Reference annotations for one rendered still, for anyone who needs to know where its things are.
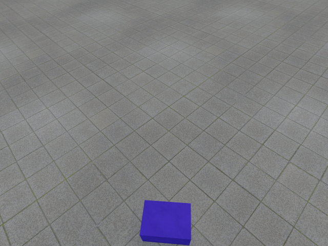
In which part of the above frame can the carton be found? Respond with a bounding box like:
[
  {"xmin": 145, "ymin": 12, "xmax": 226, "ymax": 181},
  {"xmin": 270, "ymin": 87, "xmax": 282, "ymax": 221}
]
[{"xmin": 140, "ymin": 200, "xmax": 191, "ymax": 245}]

